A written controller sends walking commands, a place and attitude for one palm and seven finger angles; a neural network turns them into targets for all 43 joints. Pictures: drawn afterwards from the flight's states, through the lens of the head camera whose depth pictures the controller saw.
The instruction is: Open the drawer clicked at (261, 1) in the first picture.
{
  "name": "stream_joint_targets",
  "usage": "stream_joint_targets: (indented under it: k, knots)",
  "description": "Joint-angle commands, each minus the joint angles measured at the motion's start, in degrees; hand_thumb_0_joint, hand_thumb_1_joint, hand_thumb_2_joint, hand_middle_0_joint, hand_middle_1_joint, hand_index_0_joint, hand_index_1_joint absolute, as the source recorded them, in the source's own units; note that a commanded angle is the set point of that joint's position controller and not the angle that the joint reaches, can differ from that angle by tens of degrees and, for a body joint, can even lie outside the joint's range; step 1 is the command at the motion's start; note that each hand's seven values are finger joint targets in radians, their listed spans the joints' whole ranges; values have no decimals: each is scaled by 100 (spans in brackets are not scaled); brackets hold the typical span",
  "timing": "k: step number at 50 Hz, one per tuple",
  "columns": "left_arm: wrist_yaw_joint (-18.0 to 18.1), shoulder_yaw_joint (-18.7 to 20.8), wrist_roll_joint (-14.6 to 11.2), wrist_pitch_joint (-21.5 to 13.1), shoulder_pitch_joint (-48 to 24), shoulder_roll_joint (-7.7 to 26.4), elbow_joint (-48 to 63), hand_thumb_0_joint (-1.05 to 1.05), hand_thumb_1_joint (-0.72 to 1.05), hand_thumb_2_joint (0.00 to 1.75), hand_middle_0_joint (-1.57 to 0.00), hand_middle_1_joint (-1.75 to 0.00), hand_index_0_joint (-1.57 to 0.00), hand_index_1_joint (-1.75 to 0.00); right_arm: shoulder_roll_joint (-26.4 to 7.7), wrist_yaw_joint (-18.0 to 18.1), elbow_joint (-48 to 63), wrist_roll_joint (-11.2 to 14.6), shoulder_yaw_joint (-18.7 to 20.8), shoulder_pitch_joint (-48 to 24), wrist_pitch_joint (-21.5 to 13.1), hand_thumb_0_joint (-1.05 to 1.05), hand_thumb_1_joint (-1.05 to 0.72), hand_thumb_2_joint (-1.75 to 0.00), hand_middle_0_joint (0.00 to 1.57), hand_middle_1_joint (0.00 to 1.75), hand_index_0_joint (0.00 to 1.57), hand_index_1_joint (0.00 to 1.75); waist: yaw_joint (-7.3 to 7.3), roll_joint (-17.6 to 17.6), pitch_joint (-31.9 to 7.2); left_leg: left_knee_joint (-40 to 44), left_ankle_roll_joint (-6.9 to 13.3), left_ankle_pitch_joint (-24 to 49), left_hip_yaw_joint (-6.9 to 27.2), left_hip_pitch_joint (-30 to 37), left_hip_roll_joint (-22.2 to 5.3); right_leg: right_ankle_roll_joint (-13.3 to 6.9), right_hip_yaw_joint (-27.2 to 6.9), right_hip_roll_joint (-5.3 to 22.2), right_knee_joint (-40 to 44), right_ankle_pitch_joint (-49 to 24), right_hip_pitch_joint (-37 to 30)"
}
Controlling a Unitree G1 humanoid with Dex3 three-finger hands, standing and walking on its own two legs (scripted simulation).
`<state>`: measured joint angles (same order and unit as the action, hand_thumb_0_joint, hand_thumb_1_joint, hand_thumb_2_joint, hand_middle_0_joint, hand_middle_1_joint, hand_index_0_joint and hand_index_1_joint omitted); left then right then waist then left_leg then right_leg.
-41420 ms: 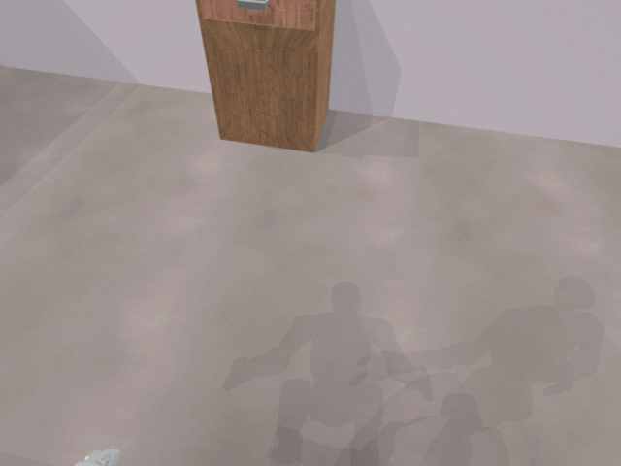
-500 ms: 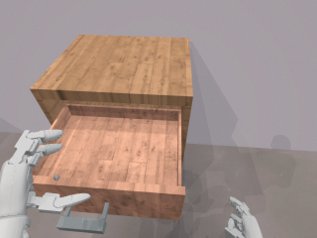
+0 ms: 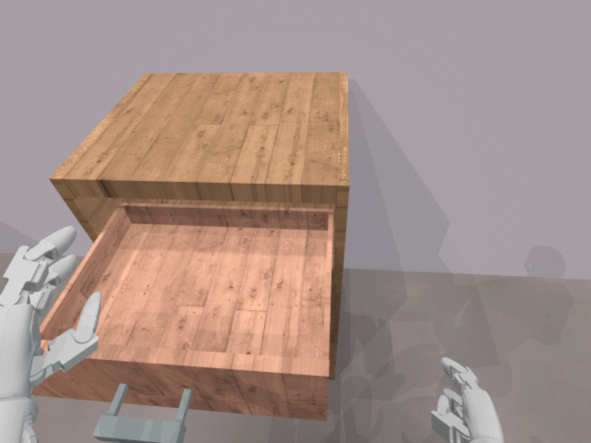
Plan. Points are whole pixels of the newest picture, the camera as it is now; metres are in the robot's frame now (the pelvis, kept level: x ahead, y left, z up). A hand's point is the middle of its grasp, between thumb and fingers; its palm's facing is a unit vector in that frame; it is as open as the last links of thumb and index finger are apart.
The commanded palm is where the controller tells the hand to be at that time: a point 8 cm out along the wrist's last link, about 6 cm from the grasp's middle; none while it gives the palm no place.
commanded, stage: draw the hand back to the body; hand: left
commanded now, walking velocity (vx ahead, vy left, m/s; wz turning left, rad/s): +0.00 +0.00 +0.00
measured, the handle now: (147, 412) +0.16 +0.24 -0.05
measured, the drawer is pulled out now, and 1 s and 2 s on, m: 0.30 0.30 0.30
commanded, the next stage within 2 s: step back with the hand held close in 0.18 s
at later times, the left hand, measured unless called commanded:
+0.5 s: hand (83, 332) +0.18 +0.24 +0.15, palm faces +0.30 -0.81 -0.51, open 7.4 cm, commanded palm +0.12 +0.28 +0.18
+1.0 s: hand (11, 410) +0.11 +0.26 +0.15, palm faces +0.33 -0.80 -0.51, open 7.4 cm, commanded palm +0.04 +0.31 +0.18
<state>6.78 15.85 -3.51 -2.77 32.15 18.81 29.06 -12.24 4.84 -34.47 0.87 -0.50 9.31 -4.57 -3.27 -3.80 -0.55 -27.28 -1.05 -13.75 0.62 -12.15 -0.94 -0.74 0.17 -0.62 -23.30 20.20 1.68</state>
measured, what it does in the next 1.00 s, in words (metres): shifts its weight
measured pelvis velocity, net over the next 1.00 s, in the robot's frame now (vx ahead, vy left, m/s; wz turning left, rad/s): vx -0.09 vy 0.02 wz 0.00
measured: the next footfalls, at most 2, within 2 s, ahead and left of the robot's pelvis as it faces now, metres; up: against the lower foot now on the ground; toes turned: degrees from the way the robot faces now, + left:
right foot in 1.40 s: -0.13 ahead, -0.09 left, +0.00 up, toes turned -2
left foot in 1.64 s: -0.11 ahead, +0.12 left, +0.00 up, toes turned +0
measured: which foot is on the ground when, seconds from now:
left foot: down 0.00-1.00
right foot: down 0.00-1.00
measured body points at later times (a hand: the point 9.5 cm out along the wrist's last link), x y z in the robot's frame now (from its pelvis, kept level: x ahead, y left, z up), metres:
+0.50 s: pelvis -0.02 +0.00 +0.00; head +0.01 -0.01 +0.45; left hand +0.16 +0.28 +0.18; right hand +0.17 -0.23 -0.09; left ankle +0.01 +0.13 -0.74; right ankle -0.08 -0.11 -0.74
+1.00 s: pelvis -0.09 +0.02 -0.01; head -0.04 +0.03 +0.43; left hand +0.08 +0.30 +0.18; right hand +0.10 -0.19 -0.10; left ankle +0.01 +0.13 -0.74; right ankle -0.08 -0.11 -0.74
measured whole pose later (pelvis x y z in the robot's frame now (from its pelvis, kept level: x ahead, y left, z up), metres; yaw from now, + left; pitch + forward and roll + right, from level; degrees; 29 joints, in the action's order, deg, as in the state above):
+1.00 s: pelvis -0.09 +0.02 -0.01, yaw +0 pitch +2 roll -3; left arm 8.2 22.5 -3.2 -9.1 38.1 23.1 38.9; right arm -10.8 3.6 -30.5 1.5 -0.9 9.6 -3.6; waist -0.3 -2.5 3.2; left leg -35.5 0.7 -9.9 1.5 -28.4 -1.8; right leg 0.9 1.2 -1.5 -33.6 17.3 18.5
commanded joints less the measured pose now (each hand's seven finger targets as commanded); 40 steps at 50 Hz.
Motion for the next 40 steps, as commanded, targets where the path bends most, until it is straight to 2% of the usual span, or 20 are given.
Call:
stream_joint_targets:
  k: [1, 4, 7, 10, 11, 13, 14, 15, 16, 18, 19, 21, 23, 24, 29, 32, 34, 35, 39, 40]
  knots:
    - [60, 600, -22, -383, -223, 873, 1175, 0, 90, 90, -20, -30, -20, -30, -506, 19, 989, 6, 185, -735, -313, 0, -90, -90, 20, 30, 20, 30, 13, 253, -478, 81, 207, 1907, -276, 1135, -76, 88, 280, 170, 309, -2758, 857]
    - [62, 762, -18, -397, -287, 1016, 1245, 0, 90, 90, -20, -30, -20, -30, -506, 29, 964, 2, 208, -822, -308, 0, -90, -90, 20, 30, 20, 30, -16, 217, -484, 44, 213, 1924, -316, 1149, -56, 95, 228, 158, 375, -2917, 850]
    - [50, 728, -37, -389, -168, 934, 1035, 0, 90, 90, -20, -30, -20, -30, -509, 23, 948, 1, 216, -763, -250, 0, -90, -90, 20, 30, 20, 30, -4, 344, -448, 25, 226, 1819, -339, 1149, -42, 122, 277, 137, 393, -2861, 911]
    - [57, 750, -32, -395, -229, 976, 1047, 0, 90, 90, -20, -30, -20, -30, -500, 37, 930, -1, 202, -774, -254, 0, -90, -90, 20, 30, 20, 30, 2, 145, -368, 34, 220, 1696, -335, 1136, -26, 114, 250, 148, 452, -2729, 956]
    - [45, 670, -57, -395, -227, 917, 1106, 0, 90, 90, -20, -30, -20, -30, -480, 36, 986, 15, 198, -787, -264, 0, -90, -90, 20, 30, 20, 30, 15, 329, -373, 83, 217, 1675, -304, 1091, -76, 119, 251, 183, 377, -2696, 903]
    - [36, 670, -62, -411, -259, 927, 1182, 0, 90, 90, -20, -30, -20, -30, -501, 36, 1022, 23, 208, -798, -266, 0, -90, -90, 20, 30, 20, 30, 9, 343, -436, 86, 222, 1689, -299, 1103, -78, 123, 246, 186, 351, -2701, 887]
    - [51, 770, -34, -418, -322, 1029, 1230, 0, 90, 90, -20, -30, -20, -30, -503, 49, 978, 14, 220, -858, -293, 0, -90, -90, 20, 30, 20, 30, -15, 34, -442, 63, 213, 1682, -333, 1156, -49, 107, 202, 174, 432, -2697, 908]
    - [109, 1580, 15, -647, -1100, 1881, 1745, 0, 90, 90, -20, -30, -20, -30, -668, 12, 1084, 11, 187, -574, -143, 0, -90, -90, 20, 30, 20, 30, 206, 219, 216, -222, 320, 1460, -196, 672, -73, 119, -303, 378, 760, -3126, 1527]
    - [38, 1236, 31, -666, -602, 1372, 1118, 0, 90, 90, -20, -30, -20, -30, -530, -3, 943, -4, 199, -630, -46, 0, -90, -90, 20, 30, 20, 30, 270, 539, 136, -344, 313, 1389, -113, 591, -63, 112, -272, 475, 736, -3297, 1432]
    - [-55, 944, 66, -700, -123, 1037, 966, 0, 90, 90, -20, -30, -20, -30, -612, -63, 1071, 13, 234, -638, 88, 0, -90, -90, 20, 30, 20, 30, 279, 637, -140, -364, 324, 1667, -105, 577, -106, 130, -237, 493, 517, -3575, 1217]
    - [-69, 989, 75, -753, -131, 1123, 1227, 0, 90, 90, -20, -30, -20, -30, -658, -62, 1147, 8, 263, -729, 100, 0, -90, -90, 20, 30, 20, 30, 258, 319, -302, -288, 325, 1804, -151, 702, -114, 128, -272, 478, 471, -3510, 1249]
    - [-64, 991, 59, -735, 340, 1014, 1047, 0, 90, 90, -20, -30, -20, -30, -646, -101, 1197, 39, 306, -661, 220, 0, -90, -90, 20, 30, 20, 30, 248, 385, -577, -246, 323, 2146, -111, 676, -215, 140, -182, 427, 298, -3226, 1070]
    - [-50, 1050, 72, -745, 399, 1123, 1335, 0, 90, 90, -20, -30, -20, -30, -663, -114, 1296, 61, 346, -676, 305, 0, -90, -90, 20, 30, 20, 30, 255, 436, -706, -247, 325, 2390, -111, 658, -286, 149, -142, 398, 188, -3190, 1044]
    - [-19, 1169, 82, -765, 414, 1282, 1526, 0, 90, 90, -20, -30, -20, -30, -686, -95, 1316, 58, 349, -711, 322, 0, -90, -90, 20, 30, 20, 30, 240, 275, -817, -186, 326, 2507, -106, 694, -306, 147, -112, 372, 118, -3102, 1032]
    - [82, 1414, 61, -754, 650, 1505, 1889, 0, 90, 90, -20, -30, -20, -30, -652, -67, 1422, 75, 398, -697, 389, 0, -90, -90, 20, 30, 20, 30, 243, 89, -1035, -114, 288, 2678, 3, 514, -445, 160, -3, 272, -186, -2541, 1032]
    - [110, 1346, 0, -754, 871, 1338, 1899, 0, 90, 90, -20, -30, -20, -30, -620, -73, 1418, 78, 399, -605, 365, 0, -90, -90, 20, 30, 20, 30, 266, 20, -1030, -80, 284, 2343, 89, 273, -511, 148, 40, 214, -273, -2127, 1074]
    - [155, 1435, 6, -797, 827, 1466, 2038, 0, 90, 90, -20, -30, -20, -30, -645, -46, 1407, 76, 409, -637, 284, 0, -90, -90, 20, 30, 20, 30, 276, -211, -967, 37, 275, 1855, 170, 81, -558, 119, 21, 221, -345, -1810, 1138]
    - [165, 1374, -13, -800, 973, 1327, 1951, 0, 90, 90, -20, -30, -20, -30, -615, -57, 1378, 56, 386, -576, 279, 0, -90, -90, 20, 30, 20, 30, 281, -230, -934, 136, 296, 1509, 233, -98, -573, 140, 107, 146, -396, -1579, 1118]
    - [232, 1475, 0, -891, 892, 1411, 2033, 0, 90, 90, -20, -30, -20, -30, -670, -47, 1358, 76, 382, -583, 80, 0, -90, -90, 20, 30, 20, 30, 307, -388, -722, 474, 362, -50, 491, -908, -712, 110, 90, 104, -677, -982, 984]
    - [220, 1336, -11, -913, 954, 1226, 2033, 0, 90, 90, -20, -30, -20, -30, -660, -58, 1343, 65, 358, -512, 54, 0, -90, -90, 20, 30, 20, 30, 326, -411, -665, 539, 379, -499, 502, -1075, -705, 132, 138, 23, -712, -839, 1002]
